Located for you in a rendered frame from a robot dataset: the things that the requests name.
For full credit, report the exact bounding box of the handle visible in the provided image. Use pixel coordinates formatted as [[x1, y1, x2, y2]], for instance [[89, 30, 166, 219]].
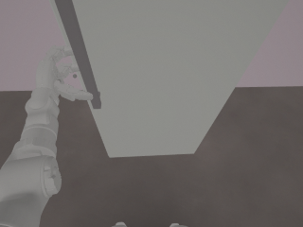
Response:
[[54, 0, 101, 110]]

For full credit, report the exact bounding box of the left robot forearm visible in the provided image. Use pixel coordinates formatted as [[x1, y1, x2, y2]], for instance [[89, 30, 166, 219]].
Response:
[[0, 87, 60, 200]]

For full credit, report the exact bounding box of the robot left hand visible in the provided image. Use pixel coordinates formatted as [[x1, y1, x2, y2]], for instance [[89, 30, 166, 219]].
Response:
[[35, 44, 93, 101]]

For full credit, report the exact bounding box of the robot left shin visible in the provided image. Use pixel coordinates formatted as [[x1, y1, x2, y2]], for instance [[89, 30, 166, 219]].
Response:
[[116, 221, 126, 226]]

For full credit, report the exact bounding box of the left robot upper arm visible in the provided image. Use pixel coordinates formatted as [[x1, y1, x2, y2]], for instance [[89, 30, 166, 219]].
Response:
[[0, 155, 62, 227]]

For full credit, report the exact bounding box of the fridge door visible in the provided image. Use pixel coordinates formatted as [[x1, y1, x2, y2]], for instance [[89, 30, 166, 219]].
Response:
[[50, 0, 289, 158]]

